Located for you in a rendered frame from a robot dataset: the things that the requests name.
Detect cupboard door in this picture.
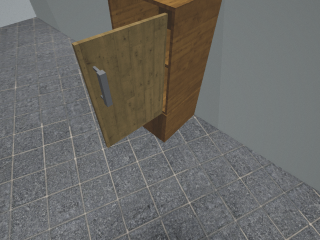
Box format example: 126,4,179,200
71,13,168,148

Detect handle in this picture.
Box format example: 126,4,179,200
92,66,113,107

